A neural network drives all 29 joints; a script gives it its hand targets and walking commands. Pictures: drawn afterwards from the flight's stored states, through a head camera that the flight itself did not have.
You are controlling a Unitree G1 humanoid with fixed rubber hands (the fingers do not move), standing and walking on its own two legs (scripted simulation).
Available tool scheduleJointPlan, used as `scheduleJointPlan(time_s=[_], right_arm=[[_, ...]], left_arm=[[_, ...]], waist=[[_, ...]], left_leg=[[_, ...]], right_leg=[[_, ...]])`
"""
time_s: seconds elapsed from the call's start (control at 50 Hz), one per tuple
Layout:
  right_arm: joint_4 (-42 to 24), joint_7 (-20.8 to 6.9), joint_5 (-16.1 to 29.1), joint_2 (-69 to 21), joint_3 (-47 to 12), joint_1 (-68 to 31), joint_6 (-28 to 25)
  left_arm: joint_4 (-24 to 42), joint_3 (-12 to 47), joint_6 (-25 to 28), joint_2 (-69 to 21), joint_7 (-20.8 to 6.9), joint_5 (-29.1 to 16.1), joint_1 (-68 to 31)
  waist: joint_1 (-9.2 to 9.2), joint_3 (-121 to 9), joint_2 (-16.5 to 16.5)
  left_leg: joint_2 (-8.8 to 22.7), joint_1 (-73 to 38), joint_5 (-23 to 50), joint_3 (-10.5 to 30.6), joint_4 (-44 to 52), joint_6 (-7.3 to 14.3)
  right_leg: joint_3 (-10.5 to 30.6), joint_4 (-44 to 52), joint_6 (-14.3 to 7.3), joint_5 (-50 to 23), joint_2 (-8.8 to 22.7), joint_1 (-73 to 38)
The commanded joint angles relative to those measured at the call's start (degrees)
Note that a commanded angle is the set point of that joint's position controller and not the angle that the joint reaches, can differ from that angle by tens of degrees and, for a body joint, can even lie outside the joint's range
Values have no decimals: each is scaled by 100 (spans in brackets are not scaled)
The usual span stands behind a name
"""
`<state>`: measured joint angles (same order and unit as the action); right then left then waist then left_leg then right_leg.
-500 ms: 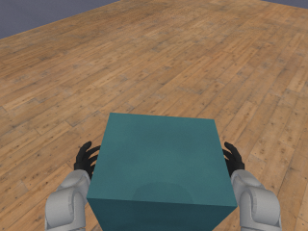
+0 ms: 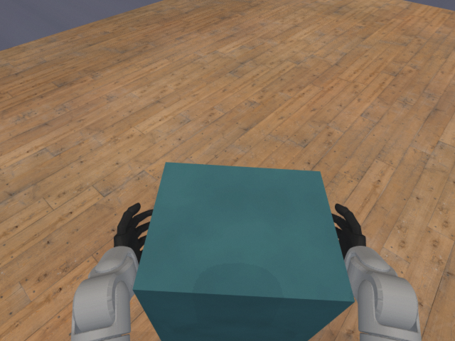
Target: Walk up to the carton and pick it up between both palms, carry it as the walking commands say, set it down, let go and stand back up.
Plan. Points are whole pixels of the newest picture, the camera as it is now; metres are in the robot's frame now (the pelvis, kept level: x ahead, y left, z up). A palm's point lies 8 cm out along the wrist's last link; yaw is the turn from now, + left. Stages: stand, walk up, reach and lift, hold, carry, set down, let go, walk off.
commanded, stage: carry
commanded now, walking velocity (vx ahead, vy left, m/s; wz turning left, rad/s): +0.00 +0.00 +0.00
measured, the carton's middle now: (236, 262) +0.28 +0.00 -0.02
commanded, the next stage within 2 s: none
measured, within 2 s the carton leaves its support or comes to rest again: neither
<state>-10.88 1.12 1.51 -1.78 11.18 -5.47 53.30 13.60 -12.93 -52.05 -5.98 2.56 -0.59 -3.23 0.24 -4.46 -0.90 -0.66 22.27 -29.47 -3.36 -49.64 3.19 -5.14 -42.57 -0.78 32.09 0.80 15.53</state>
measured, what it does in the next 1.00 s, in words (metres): walks ahead: left foot, then right foot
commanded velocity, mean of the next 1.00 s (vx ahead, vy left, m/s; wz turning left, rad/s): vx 0.00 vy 0.00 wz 0.00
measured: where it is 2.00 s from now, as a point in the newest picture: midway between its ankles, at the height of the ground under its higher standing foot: (223, 227)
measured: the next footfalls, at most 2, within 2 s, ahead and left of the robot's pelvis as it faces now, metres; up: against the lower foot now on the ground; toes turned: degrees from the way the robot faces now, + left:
left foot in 0.02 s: -0.02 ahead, +0.08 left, +0.00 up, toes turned +3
right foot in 0.24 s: +0.08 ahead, -0.09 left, +0.00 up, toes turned -4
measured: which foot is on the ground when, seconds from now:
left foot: up 0.00-0.00, down 0.02-0.26, up 0.28-0.42, down 0.44-0.70, up 0.72-0.88, down 0.90-1.00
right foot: down 0.00-0.06, up 0.08-0.22, down 0.24-0.48, up 0.50-0.68, down 0.70-0.94, up 0.96-1.00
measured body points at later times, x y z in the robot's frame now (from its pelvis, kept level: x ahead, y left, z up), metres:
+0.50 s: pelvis +0.18 +0.02 +0.00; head +0.20 +0.03 +0.45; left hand +0.45 +0.21 +0.03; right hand +0.47 -0.15 +0.03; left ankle +0.13 +0.10 -0.70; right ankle +0.04 -0.08 -0.68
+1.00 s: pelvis +0.40 +0.04 +0.00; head +0.42 +0.05 +0.45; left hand +0.67 +0.23 +0.02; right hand +0.68 -0.14 +0.02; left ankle +0.35 +0.11 -0.70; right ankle +0.26 -0.05 -0.66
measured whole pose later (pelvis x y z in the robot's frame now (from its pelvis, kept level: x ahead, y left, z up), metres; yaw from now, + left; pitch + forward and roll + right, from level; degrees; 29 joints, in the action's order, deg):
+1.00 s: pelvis +0.40 +0.04 +0.00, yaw +0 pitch +5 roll -1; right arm -2.2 0.8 0.9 -2.3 10.2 -3.7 45.6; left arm 6.8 -12.4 -45.9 -4.6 1.5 0.3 -1.7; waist 0.3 -3.7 0.0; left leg -1.8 22.6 -29.1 -2.7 -46.9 4.0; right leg -6.2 -58.2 -1.1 32.9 -0.6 18.4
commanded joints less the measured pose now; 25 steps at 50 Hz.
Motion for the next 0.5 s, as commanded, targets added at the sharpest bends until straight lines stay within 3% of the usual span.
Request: scheduleJointPlan(time_s=[0.0, 0.02, 0.04, 0.06, 0.08, 0.1, 0.12, 0.14, 0.16, 0.18, 0.2, 0.22, 0.24, 0.26, 0.28, 0.3, 0.32, 0.34, 0.36, 0.38, 0.4, 0.42, 0.44, 0.46, 0.48], right_arm=[[725, -484, 233, -3077, -2997, -2646, -455], [178, -493, 540, -3215, -3245, -2961, -507], [71, -547, 626, -4063, -3577, -1623, -577], [-725, -516, 851, -4311, -3735, -2118, -660], [-416, -496, 630, -3842, -3382, -2326, -751], [-639, -456, 658, -4195, -3645, -2171, -727], [-390, -488, 492, -3827, -3503, -2539, -852], [-1725, -405, 958, -4325, -4118, -2509, -761], [-891, -416, 609, -4063, -3780, -2266, -730], [-896, -423, 565, -3918, -3740, -2410, -672], [-1110, -432, 628, -3975, -3908, -2003, -641], [-343, -477, 302, -3495, -3524, -1794, -761], [10, -495, 160, -3224, -3325, -2154, -897], [-2000, -459, 1083, -4137, -4461, -2656, -798], [-3083, -398, 1577, -4599, -4886, -2756, -539], [-1728, -392, 1054, -4238, -4255, -2310, -319], [-573, -441, 506, -3484, -3596, -2324, -368], [-32, -466, 279, -3114, -3321, -2009, -423], [-1154, -415, 786, -3594, -3910, -2337, -413], [293, -507, 248, -3001, -3192, -2198, -467], [-862, -466, 704, -3287, -3592, -2743, -526], [538, -501, 96, -3127, -3008, -1652, -544], [-152, -519, 373, -3322, -3331, -2142, -666], [-577, -510, 604, -3721, -3693, -2028, -727], [-823, -462, 719, -4019, -3740, -1965, -659]], left_arm=[[-351, 3748, 259, -2752, -677, -359, -3020], [432, 4290, 301, -3122, -617, -755, -3536], [679, 4283, 404, -3394, -634, -755, -2573], [1074, 4453, 422, -3793, -608, -1003, -2924], [560, 4042, 497, -3403, -588, -758, -3052], [818, 4194, 508, -3667, -615, -891, -2889], [-80, 3734, 601, -3340, -670, -476, -2475], [1315, 4419, 515, -3932, -601, -1077, -2633], [513, 3978, 494, -3545, -651, -708, -2356], [416, 4052, 446, -3554, -617, -709, -2596], [583, 4153, 426, -3569, -661, -745, -1942], [-62, 3852, 564, -3133, -709, -429, -1835], [-413, 3559, 745, -2924, -717, -281, -2136], [1597, 4560, 682, -3802, -625, -1120, -2708], [2554, 5056, 388, -4385, -525, -1570, -2643], [1313, 4460, 179, -3962, -545, -1048, -2382], [114, 3903, 223, -3351, -603, -510, -2395], [-213, 3783, 257, -3026, -600, -334, -2252], [1031, 4352, 225, -3467, -558, -839, -2458], [-105, 3774, 318, -2902, -562, -309, -2616], [945, 4365, 329, -3477, -539, -851, -2852], [-166, 3928, 354, -2902, -582, -387, -2261], [267, 4238, 397, -3228, -597, -550, -2340], [624, 4272, 447, -3321, -621, -730, -2319], [967, 4467, 389, -3649, -606, -923, -2622]], waist=[[-73, -1457, 1291], [-174, -1597, 148], [-320, -1909, -1796], [-315, -1723, -2144], [-320, -1422, -1609], [-310, -1282, -881], [-275, -1042, -574], [-262, -1146, -819], [-214, -1300, -1041], [-139, -1203, -1040], [1, -1484, -690], [114, -2148, -510], [161, -2487, 430], [206, -2058, 2203], [143, -1921, 1608], [146, -1505, 914], [147, -1236, 735], [164, -837, 827], [87, -775, 989], [95, -842, 1055], [28, -1388, 1379], [-135, -1878, 1029], [-235, -2376, -204], [-354, -2194, -1613], [-318, -1577, -1906]], left_leg=[[-18, -334, 2216, -2, 1981, -215], [169, -1486, 5879, 180, 1981, -252], [923, -3515, 10040, 1076, 1225, 416], [1409, -4118, 11844, 1656, 1346, 739], [1467, -3874, 11473, 1900, 1503, 848], [1409, -4031, 10853, 2089, 1536, 892], [1400, -4105, 10210, 1946, 1466, 829], [1276, -4047, 9996, 1864, 1380, 840], [1101, -3951, 10478, 1548, 1118, 739], [916, -3209, 9822, 1177, 1110, 569], [793, -2448, 9231, 755, 680, 380], [665, -1700, 8353, 242, -340, 65], [244, 296, 4486, 107, -1581, -223], [-434, 2048, -402, 77, -2842, -529], [-232, 2050, -356, 407, -2903, -301], [-59, 2331, -546, 475, -2391, -261], [104, 2525, -719, 444, -1706, -197], [159, 2899, -993, 433, -1115, -224], [236, 2073, -428, 234, -295, -230], [68, 1442, -87, 124, 926, -215], [-57, 317, 1094, -55, 1475, -192], [26, -868, 2920, 90, 1995, -141], [710, -2396, 7530, 951, 1417, 382], [1417, -3719, 11593, 1830, 1059, 977], [1472, -4078, 12590, 2015, 1278, 870]], right_leg=[[241, -17, -327, -8296, 1081, -1703], [-191, -1208, 34, -6732, 706, -597], [-384, -2503, 398, -3072, 65, 1561], [-168, -2986, 354, 564, -506, 2561], [62, -2946, 183, 854, -429, 2856], [-49, -2225, 137, 1005, -367, 3267], [-68, -1741, 158, 868, -319, 3482], [-162, -1173, 110, 501, -348, 3243], [-370, -500, 30, 145, -462, 2811], [-371, 161, -22, -662, -475, 2020], [-373, 1055, 40, -1739, -446, 719], [-115, 1527, -39, -4278, -170, -926], [1091, 1246, -517, -8500, 828, -2779], [1972, 856, -1247, -11829, 1733, -3944], [2111, 1007, -1507, -10902, 1917, -3370], [2130, 1061, -1399, -9810, 1798, -3112], [1984, 1077, -1292, -9027, 1648, -2972], [1881, 1004, -1213, -8897, 1589, -2970], [1415, 1012, -1025, -8505, 1470, -2373], [1156, 780, -905, -8515, 1250, -2233], [677, 522, -713, -8329, 1186, -1833], [257, -154, -346, -7751, 999, -1306], [-25, -1404, 125, -5396, 438, -114], [-238, -3016, 462, -1510, -269, 1741], [-71, -3456, 248, 630, -658, 2750]])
